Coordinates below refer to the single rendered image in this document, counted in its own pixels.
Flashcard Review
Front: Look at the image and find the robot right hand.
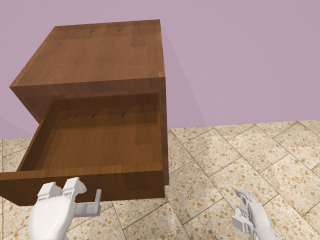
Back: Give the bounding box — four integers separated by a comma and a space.
232, 188, 271, 236

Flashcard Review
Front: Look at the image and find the drawer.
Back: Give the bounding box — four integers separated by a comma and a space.
0, 92, 165, 207

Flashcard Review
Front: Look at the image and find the cabinet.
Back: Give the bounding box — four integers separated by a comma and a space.
9, 19, 169, 186

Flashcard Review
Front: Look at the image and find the handle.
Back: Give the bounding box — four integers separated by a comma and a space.
74, 189, 102, 218

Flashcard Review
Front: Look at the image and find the robot left hand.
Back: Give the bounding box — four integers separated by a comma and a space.
27, 177, 87, 240

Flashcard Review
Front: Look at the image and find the robot right forearm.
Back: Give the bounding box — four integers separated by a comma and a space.
253, 226, 281, 240

